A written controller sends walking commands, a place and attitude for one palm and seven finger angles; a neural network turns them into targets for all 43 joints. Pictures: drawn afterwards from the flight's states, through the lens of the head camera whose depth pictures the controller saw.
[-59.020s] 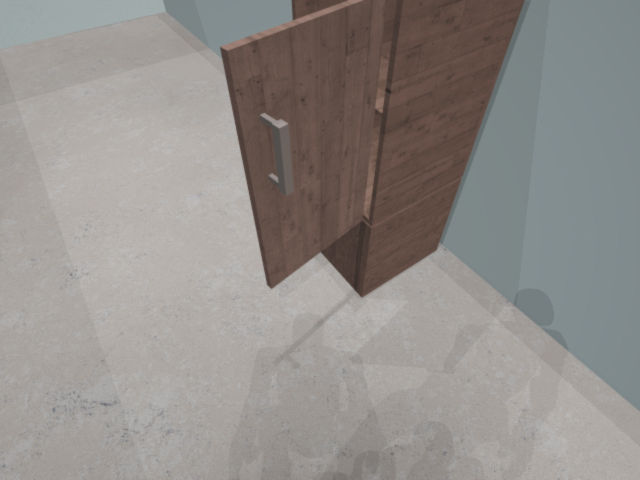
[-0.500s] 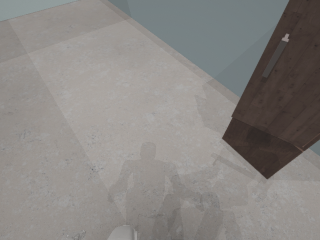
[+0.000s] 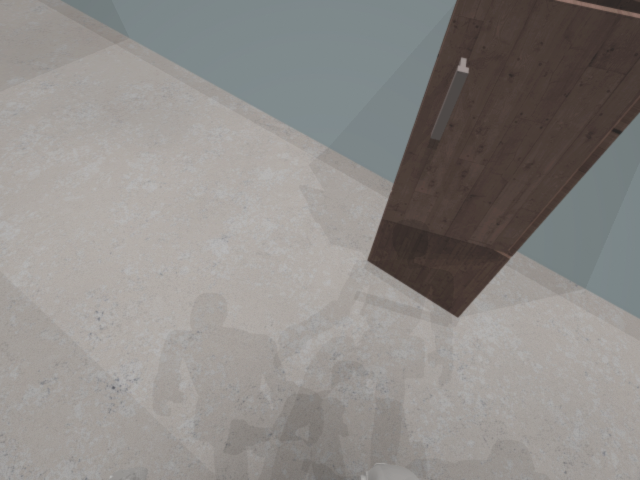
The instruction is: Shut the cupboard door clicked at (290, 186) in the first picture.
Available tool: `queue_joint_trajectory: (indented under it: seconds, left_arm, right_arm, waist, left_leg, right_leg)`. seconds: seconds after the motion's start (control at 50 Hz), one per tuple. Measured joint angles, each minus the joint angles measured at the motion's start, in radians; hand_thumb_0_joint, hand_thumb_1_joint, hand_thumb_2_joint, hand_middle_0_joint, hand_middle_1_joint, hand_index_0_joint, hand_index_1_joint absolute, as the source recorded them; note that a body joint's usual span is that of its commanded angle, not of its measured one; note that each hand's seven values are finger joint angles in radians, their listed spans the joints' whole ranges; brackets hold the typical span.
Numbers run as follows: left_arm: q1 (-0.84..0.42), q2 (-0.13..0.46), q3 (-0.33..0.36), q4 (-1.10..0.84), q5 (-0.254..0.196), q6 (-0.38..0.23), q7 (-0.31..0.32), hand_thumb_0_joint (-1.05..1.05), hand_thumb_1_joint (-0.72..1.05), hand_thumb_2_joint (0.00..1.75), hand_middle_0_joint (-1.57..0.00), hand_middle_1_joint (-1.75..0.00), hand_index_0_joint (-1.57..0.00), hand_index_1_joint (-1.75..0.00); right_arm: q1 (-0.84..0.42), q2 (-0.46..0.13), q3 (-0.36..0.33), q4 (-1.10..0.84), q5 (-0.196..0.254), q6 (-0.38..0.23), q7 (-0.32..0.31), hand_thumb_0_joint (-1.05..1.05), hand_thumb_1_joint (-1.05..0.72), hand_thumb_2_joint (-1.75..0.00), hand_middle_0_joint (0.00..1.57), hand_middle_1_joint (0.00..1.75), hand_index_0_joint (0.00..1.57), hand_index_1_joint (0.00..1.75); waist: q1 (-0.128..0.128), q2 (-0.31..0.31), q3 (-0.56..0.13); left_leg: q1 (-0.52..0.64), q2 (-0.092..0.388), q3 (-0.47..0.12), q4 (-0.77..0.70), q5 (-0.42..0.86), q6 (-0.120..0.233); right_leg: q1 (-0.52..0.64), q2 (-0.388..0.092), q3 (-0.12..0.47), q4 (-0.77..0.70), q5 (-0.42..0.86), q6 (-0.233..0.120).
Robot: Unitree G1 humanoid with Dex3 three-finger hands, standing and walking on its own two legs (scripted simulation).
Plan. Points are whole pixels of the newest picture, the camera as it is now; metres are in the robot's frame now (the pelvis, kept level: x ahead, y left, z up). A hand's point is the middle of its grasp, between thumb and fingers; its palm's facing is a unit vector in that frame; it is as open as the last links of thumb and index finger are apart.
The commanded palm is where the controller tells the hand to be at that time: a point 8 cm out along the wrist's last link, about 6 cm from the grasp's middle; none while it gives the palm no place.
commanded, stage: turn to face it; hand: left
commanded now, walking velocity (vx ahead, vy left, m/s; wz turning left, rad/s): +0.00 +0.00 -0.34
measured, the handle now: (449, 100) +0.76 -0.20 +0.05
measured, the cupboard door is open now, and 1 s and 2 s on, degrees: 20 20 20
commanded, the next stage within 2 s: take the last steps up to it in 0.24 s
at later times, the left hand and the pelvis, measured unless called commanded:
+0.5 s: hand out of the picture +0.11 +0.13 -0.17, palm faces -0.12 -0.97 -0.19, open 7.3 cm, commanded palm none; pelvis +0.02 -0.04 +0.00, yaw -8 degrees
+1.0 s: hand (309, 364) +0.31 +0.02 -0.19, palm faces -0.34 -0.92 -0.20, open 7.4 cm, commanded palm none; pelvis +0.16 -0.14 -0.03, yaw -17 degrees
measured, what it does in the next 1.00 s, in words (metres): walks ahead, turning right: right foot, then left foot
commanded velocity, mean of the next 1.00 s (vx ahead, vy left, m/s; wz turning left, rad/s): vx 0.19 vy -0.10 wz -0.20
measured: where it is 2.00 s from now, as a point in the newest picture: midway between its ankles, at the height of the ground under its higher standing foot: (379, 458)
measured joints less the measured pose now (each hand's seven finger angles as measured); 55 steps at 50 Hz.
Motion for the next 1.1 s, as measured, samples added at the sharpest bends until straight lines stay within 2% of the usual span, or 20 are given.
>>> queue_joint_trajectory:
  seconds: [0.1, 0.14, 0.16, 0.22, 0.28, 0.32, 0.44, 0.5, 0.54, 0.58, 0.64, 0.7, 0.76, 0.84, 0.94, 0.98, 1.0, 1.02, 1.06, 1.1]
  left_arm:
    - [-0.037, -0.029, -0.016, -0.007, 0.0, -0.008, 0.002, 0.01, 0.91, 0.9, -0.19, -0.3, -0.2, -0.3]
    - [-0.045, -0.04, -0.025, -0.017, 0.0, -0.022, 0.002, 0.01, 0.91, 0.9, -0.19, -0.3, -0.2, -0.3]
    - [-0.044, -0.043, -0.03, -0.024, 0.002, -0.035, 0.004, 0.01, 0.91, 0.9, -0.2, -0.3, -0.2, -0.3]
    - [-0.043, -0.08, -0.049, -0.019, -0.002, -0.064, 0.022, 0.01, 0.91, 0.9, -0.2, -0.3, -0.2, -0.3]
    - [-0.022, -0.098, -0.058, -0.011, -0.004, -0.067, 0.035, 0.01, 0.91, 0.9, -0.2, -0.3, -0.2, -0.3]
    - [-0.006, -0.103, -0.061, 0.001, -0.005, -0.065, 0.038, 0.01, 0.91, 0.9, -0.2, -0.3, -0.2, -0.3]
    - [0.039, -0.109, -0.056, 0.034, 0.0, -0.066, 0.032, 0.01, 0.91, 0.9, -0.2, -0.3, -0.21, -0.3]
    - [0.066, -0.099, -0.046, 0.047, 0.005, -0.069, 0.024, 0.01, 0.91, 0.9, -0.2, -0.3, -0.21, -0.3]
    - [0.088, -0.087, -0.038, 0.058, 0.004, -0.068, 0.019, 0.01, 0.91, 0.9, -0.2, -0.3, -0.21, -0.3]
    - [0.117, -0.077, -0.031, 0.069, -0.004, -0.062, 0.014, 0.01, 0.91, 0.9, -0.2, -0.3, -0.21, -0.3]
    - [0.132, -0.05, -0.019, 0.095, 0.007, -0.035, -0.001, 0.01, 0.91, 0.9, -0.2, -0.3, -0.2, -0.3]
    - [0.123, -0.032, -0.008, 0.101, 0.017, -0.028, -0.017, 0.01, 0.91, 0.9, -0.2, -0.3, -0.2, -0.3]
    - [0.1, -0.024, -0.005, 0.084, 0.015, -0.035, -0.023, 0.01, 0.91, 0.9, -0.2, -0.3, -0.2, -0.3]
    - [0.062, -0.026, -0.013, 0.072, 0.013, -0.038, -0.027, 0.01, 0.91, 0.9, -0.19, -0.3, -0.2, -0.3]
    - [0.0, -0.04, -0.031, 0.066, 0.007, -0.049, -0.032, 0.01, 0.91, 0.9, -0.19, -0.3, -0.2, -0.3]
    - [-0.016, -0.042, -0.034, 0.058, 0.005, -0.071, -0.032, 0.01, 0.91, 0.9, -0.19, -0.3, -0.2, -0.3]
    - [-0.021, -0.041, -0.034, 0.054, 0.007, -0.09, -0.028, 0.01, 0.91, 0.9, -0.2, -0.3, -0.2, -0.3]
    - [-0.031, -0.048, -0.031, 0.056, 0.006, -0.108, -0.02, 0.01, 0.91, 0.9, -0.2, -0.3, -0.2, -0.3]
    - [-0.04, -0.068, -0.038, 0.06, -0.001, -0.125, -0.004, 0.01, 0.91, 0.9, -0.2, -0.3, -0.2, -0.3]
    - [-0.033, -0.084, -0.047, 0.07, -0.004, -0.122, 0.008, 0.01, 0.91, 0.9, -0.2, -0.3, -0.2, -0.3]
  right_arm:
    - [0.038, -0.023, -0.018, 0.04, -0.003, 0.012, 0.008, 0.01, -0.91, -0.9, 0.2, 0.3, 0.2, 0.3]
    - [0.059, -0.037, -0.025, 0.056, 0.001, 0.017, 0.011, 0.01, -0.91, -0.9, 0.2, 0.3, 0.2, 0.3]
    - [0.07, -0.043, -0.029, 0.064, 0.006, 0.022, 0.013, 0.01, -0.91, -0.9, 0.2, 0.3, 0.2, 0.3]
    - [0.048, -0.074, -0.039, 0.088, 0.014, 0.057, 0.006, 0.01, -0.91, -0.9, 0.2, 0.3, 0.2, 0.3]
    - [0.021, -0.076, -0.042, 0.091, 0.013, 0.067, 0.006, 0.01, -0.91, -0.9, 0.2, 0.3, 0.19, 0.3]
    - [0.006, -0.07, -0.041, 0.083, 0.011, 0.063, 0.013, 0.01, -0.91, -0.9, 0.2, 0.3, 0.19, 0.3]
    - [-0.011, -0.044, -0.036, 0.068, 0.003, 0.05, 0.022, 0.01, -0.91, -0.9, 0.2, 0.3, 0.19, 0.3]
    - [-0.012, -0.03, -0.031, 0.068, 0.001, 0.039, 0.024, 0.01, -0.91, -0.9, 0.2, 0.3, 0.19, 0.3]
    - [-0.009, -0.023, -0.027, 0.066, 0.001, 0.021, 0.022, 0.01, -0.91, -0.9, 0.2, 0.3, 0.19, 0.3]
    - [0.001, -0.023, -0.02, 0.057, -0.005, -0.01, 0.016, 0.01, -0.91, -0.9, 0.2, 0.3, 0.2, 0.3]
    - [0.02, -0.003, -0.008, 0.051, -0.013, -0.031, 0.008, 0.01, -0.91, -0.9, 0.2, 0.3, 0.2, 0.3]
    - [0.067, 0.007, 0.001, 0.057, -0.014, -0.043, -0.002, 0.01, -0.91, -0.9, 0.2, 0.3, 0.2, 0.3]
    - [0.107, 0.011, 0.005, 0.08, -0.011, -0.049, -0.005, 0.01, -0.91, -0.9, 0.2, 0.3, 0.2, 0.3]
    - [0.151, 0.011, 0.0, 0.112, -0.011, -0.051, -0.002, 0.01, -0.91, -0.9, 0.2, 0.3, 0.2, 0.3]
    - [0.188, 0.0, -0.016, 0.153, -0.013, -0.04, 0.006, 0.01, -0.91, -0.9, 0.2, 0.3, 0.2, 0.3]
    - [0.206, -0.005, -0.021, 0.172, -0.008, -0.033, 0.01, 0.01, -0.91, -0.9, 0.2, 0.3, 0.2, 0.3]
    - [0.21, -0.005, -0.024, 0.185, -0.002, -0.027, 0.014, 0.01, -0.91, -0.9, 0.2, 0.3, 0.2, 0.3]
    - [0.193, -0.01, -0.025, 0.198, 0.007, -0.015, 0.016, 0.01, -0.91, -0.9, 0.2, 0.3, 0.2, 0.3]
    - [0.146, -0.021, -0.029, 0.202, 0.018, 0.006, 0.016, 0.01, -0.91, -0.9, 0.2, 0.3, 0.2, 0.3]
    - [0.1, -0.025, -0.034, 0.188, 0.017, 0.008, 0.017, 0.01, -0.91, -0.9, 0.2, 0.3, 0.2, 0.3]
  waist:
    - [-0.031, 0.031, -0.001]
    - [-0.036, 0.041, -0.009]
    - [-0.035, 0.039, -0.018]
    - [-0.039, 0.084, -0.01]
    - [-0.035, 0.08, -0.013]
    - [-0.034, 0.07, -0.019]
    - [-0.022, 0.046, -0.044]
    - [-0.001, 0.024, -0.059]
    - [0.011, 0.004, -0.069]
    - [0.01, -0.001, -0.086]
    - [-0.002, -0.037, -0.088]
    - [-0.01, -0.039, -0.082]
    - [-0.006, -0.031, -0.065]
    - [-0.012, -0.018, -0.04]
    - [-0.045, 0.009, -0.006]
    - [-0.051, 0.019, -0.001]
    - [-0.046, 0.018, 0.001]
    - [-0.039, 0.026, 0.014]
    - [-0.039, 0.043, 0.036]
    - [-0.041, 0.048, 0.037]
  left_leg:
    - [0.003, 0.021, 0.044, 0.059, -0.042, -0.022]
    - [-0.007, 0.029, 0.056, 0.106, -0.07, -0.038]
    - [-0.025, 0.03, 0.059, 0.152, -0.088, -0.047]
    - [-0.134, 0.005, -0.073, 0.416, -0.233, -0.07]
    - [-0.231, -0.031, -0.138, 0.6, -0.191, -0.085]
    - [-0.27, -0.035, -0.16, 0.629, -0.129, -0.091]
    - [-0.268, -0.03, -0.184, 0.503, -0.072, -0.103]
    - [-0.208, -0.036, -0.163, 0.349, -0.106, -0.096]
    - [-0.14, -0.048, -0.142, 0.199, -0.072, -0.087]
    - [-0.078, -0.051, -0.138, 0.064, -0.044, -0.06]
    - [-0.051, -0.05, -0.11, 0.076, -0.042, -0.026]
    - [0.018, -0.032, -0.102, -0.003, -0.018, -0.038]
    - [0.081, -0.01, -0.089, -0.077, -0.003, -0.052]
    - [0.151, 0.016, -0.058, -0.127, -0.017, -0.079]
    - [0.218, 0.053, -0.023, -0.108, -0.086, -0.131]
    - [0.222, 0.077, -0.022, -0.036, -0.143, -0.148]
    - [0.194, 0.09, -0.027, 0.06, -0.174, -0.135]
    - [0.137, 0.092, -0.071, 0.215, -0.217, -0.109]
    - [0.0, 0.055, -0.162, 0.519, -0.24, -0.06]
    - [-0.12, 0.021, -0.181, 0.688, -0.178, -0.037]
  right_leg:
    - [0.093, 0.006, -0.038, -0.218, 0.001, -0.028]
    - [0.158, 0.014, -0.05, -0.363, 0.102, -0.045]
    - [0.186, 0.013, -0.046, -0.42, 0.124, -0.072]
    - [0.18, 0.035, -0.039, -0.395, 0.08, -0.099]
    - [0.203, 0.037, -0.017, -0.454, 0.116, -0.098]
    - [0.217, 0.041, -0.005, -0.5, 0.143, -0.103]
    - [0.244, 0.059, 0.007, -0.568, 0.171, -0.109]
    - [0.249, 0.067, 0.014, -0.566, 0.159, -0.11]
    - [0.244, 0.069, 0.024, -0.536, 0.135, -0.105]
    - [0.205, 0.081, 0.033, -0.439, 0.062, -0.101]
    - [0.09, 0.069, 0.037, -0.136, -0.025, -0.095]
    - [-0.016, 0.044, 0.021, 0.064, 0.057, -0.074]
    - [-0.097, 0.015, 0.024, 0.123, 0.129, -0.058]
    - [-0.154, -0.025, 0.008, 0.038, 0.196, -0.048]
    - [-0.098, -0.034, -0.044, -0.256, 0.197, -0.071]
    - [-0.03, -0.014, -0.062, -0.368, 0.217, -0.09]
    - [-0.009, -0.008, -0.064, -0.391, 0.251, -0.102]
    - [-0.017, 0.002, -0.066, -0.348, 0.241, -0.107]
    - [0.006, 0.015, -0.077, -0.326, 0.195, -0.112]
    - [0.057, 0.026, -0.087, -0.382, 0.19, -0.114]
